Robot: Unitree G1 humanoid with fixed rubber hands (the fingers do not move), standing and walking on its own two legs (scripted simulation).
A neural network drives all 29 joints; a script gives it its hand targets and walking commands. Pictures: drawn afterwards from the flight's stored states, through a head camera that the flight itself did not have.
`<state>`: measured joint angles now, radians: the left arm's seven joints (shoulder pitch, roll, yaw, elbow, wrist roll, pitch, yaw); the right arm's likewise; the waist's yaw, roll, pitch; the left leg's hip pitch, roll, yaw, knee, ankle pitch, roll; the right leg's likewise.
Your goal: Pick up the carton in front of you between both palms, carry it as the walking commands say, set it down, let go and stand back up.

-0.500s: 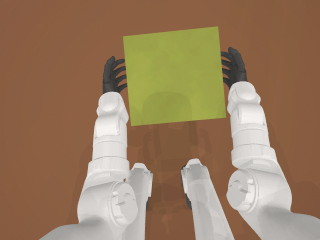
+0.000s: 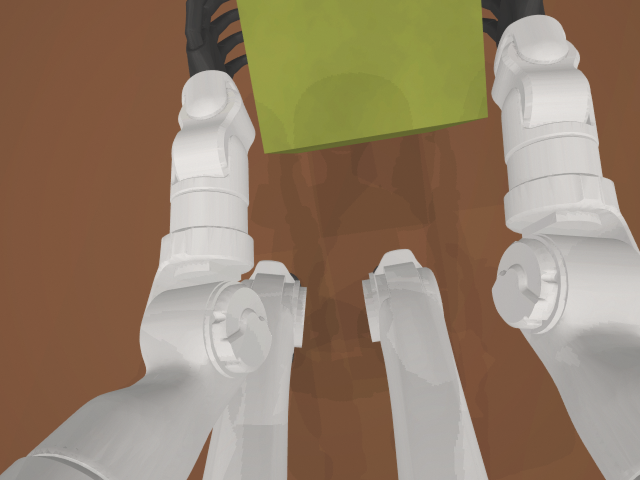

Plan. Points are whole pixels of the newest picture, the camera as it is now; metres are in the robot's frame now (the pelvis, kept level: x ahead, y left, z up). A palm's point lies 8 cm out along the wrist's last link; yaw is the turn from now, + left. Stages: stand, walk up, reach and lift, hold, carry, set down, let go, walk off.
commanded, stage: set down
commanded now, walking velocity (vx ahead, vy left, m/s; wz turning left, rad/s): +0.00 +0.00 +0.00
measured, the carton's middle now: (356, 55) +0.55 -0.07 -0.21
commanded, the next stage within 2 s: none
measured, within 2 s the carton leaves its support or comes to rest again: rests again in 0.66 s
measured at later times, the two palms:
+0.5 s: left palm (247, 80) +0.55 +0.07 -0.25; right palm (477, 31) +0.56 -0.22 -0.25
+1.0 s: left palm (249, 83) +0.55 +0.08 -0.26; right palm (479, 41) +0.56 -0.23 -0.26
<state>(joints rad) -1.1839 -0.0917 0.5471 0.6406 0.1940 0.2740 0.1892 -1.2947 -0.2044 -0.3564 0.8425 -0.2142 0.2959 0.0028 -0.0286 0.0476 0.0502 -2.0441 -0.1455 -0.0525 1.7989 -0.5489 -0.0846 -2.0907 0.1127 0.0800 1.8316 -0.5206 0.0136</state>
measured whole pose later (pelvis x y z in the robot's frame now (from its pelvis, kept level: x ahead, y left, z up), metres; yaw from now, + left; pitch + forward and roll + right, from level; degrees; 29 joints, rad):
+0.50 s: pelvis +0.00 -0.01 -0.08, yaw +2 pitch +39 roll +6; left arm -1.39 0.03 0.43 0.75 0.00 0.23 0.26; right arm -1.55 -0.38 -0.17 0.99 -0.05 0.27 -0.02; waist -0.05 0.05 0.36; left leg -2.15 -0.17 -0.03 2.10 -0.65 -0.11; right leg -2.20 0.09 0.05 2.15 -0.63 -0.02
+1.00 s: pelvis +0.00 +0.00 -0.10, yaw +2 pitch +34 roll +4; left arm -1.48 0.05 0.48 0.87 0.07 0.21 0.17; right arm -1.61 -0.44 -0.22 1.11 -0.08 0.25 0.08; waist -0.06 0.06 0.45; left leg -2.15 -0.18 -0.02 2.18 -0.64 -0.10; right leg -2.19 0.05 0.03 2.22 -0.63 -0.02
